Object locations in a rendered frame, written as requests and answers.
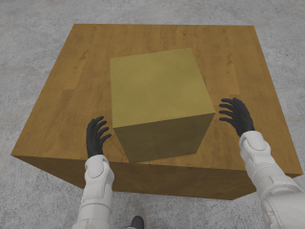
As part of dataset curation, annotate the pedestal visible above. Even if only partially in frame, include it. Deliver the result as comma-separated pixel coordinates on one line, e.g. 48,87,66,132
10,23,304,200

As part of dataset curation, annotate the carton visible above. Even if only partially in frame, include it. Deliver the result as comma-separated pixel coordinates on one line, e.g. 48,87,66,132
110,48,215,164

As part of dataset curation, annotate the right robot forearm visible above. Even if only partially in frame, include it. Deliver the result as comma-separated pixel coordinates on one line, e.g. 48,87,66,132
238,131,305,201

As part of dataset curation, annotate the left robot foot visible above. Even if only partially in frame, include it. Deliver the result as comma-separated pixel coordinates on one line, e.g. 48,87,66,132
131,216,144,229

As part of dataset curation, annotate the right robot hand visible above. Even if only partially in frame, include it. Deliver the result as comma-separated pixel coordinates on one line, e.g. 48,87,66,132
218,97,255,137

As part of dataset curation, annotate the left robot forearm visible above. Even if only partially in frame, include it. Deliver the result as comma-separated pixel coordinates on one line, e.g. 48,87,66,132
71,155,114,229

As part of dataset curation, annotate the left robot hand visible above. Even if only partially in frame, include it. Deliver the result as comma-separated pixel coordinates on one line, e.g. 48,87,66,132
86,115,112,158

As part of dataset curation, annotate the robot right upper arm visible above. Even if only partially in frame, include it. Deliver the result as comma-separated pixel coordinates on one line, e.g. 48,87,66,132
260,192,305,229

